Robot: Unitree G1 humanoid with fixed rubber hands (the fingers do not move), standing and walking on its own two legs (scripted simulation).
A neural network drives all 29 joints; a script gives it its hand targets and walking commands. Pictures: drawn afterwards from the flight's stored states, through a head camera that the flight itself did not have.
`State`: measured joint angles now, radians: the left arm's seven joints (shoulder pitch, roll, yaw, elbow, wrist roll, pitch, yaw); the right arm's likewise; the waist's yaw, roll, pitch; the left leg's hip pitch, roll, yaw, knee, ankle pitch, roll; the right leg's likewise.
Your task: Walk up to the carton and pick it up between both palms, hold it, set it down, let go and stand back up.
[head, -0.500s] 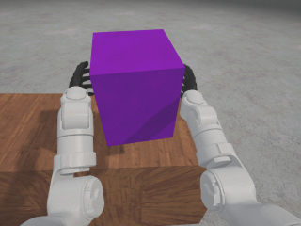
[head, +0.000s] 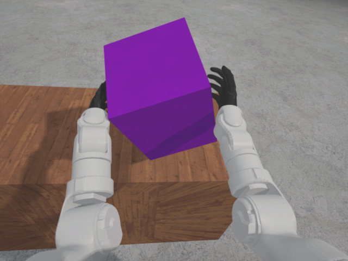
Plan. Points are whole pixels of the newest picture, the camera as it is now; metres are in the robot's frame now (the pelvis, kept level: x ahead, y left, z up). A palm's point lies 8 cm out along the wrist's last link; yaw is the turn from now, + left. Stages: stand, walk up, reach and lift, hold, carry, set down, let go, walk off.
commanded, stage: set down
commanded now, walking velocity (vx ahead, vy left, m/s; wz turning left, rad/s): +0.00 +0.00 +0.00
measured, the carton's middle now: (165, 97) +0.46 -0.01 +0.14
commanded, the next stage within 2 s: none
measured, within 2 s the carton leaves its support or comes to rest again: neither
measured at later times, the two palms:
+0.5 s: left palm (98, 116) +0.40 +0.15 +0.13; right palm (219, 115) +0.39 -0.13 +0.15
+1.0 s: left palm (105, 118) +0.43 +0.14 +0.10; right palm (219, 123) +0.39 -0.14 +0.12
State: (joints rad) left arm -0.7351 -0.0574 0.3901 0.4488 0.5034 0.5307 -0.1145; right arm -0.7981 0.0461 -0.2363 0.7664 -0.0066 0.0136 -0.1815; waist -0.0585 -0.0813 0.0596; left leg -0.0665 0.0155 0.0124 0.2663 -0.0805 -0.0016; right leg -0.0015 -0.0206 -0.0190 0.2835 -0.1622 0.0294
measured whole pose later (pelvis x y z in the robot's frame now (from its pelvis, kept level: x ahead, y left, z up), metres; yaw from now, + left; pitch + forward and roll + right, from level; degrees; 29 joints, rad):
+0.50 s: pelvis +0.01 +0.01 +0.00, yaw +0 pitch -7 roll -1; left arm -0.67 -0.05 0.36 0.48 0.42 0.42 -0.07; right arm -0.69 0.06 -0.16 0.77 -0.01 -0.05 -0.26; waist -0.06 -0.08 0.07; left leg -0.07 0.02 0.01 0.31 -0.13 0.00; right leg 0.02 -0.02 -0.02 0.27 -0.17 0.03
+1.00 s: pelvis +0.03 +0.00 +0.00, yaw +0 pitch -5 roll +0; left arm -0.75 0.01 0.39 0.76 0.42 0.27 -0.12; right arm -0.66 0.11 -0.27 0.81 -0.07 -0.08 -0.28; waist -0.06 -0.09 0.07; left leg -0.07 0.02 0.01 0.29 -0.13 0.00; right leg 0.02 -0.02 -0.02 0.24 -0.17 0.03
